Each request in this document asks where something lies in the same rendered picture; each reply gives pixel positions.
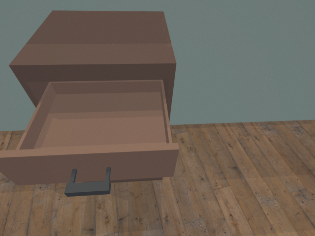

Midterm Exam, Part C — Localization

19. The handle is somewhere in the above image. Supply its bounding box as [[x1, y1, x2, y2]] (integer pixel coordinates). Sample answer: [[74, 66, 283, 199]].
[[64, 167, 111, 197]]

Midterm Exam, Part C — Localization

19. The drawer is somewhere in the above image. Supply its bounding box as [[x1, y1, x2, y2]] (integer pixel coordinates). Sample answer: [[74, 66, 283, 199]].
[[0, 80, 179, 185]]

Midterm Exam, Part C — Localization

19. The cabinet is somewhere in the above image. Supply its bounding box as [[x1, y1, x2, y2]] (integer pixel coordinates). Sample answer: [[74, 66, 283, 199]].
[[9, 10, 176, 183]]

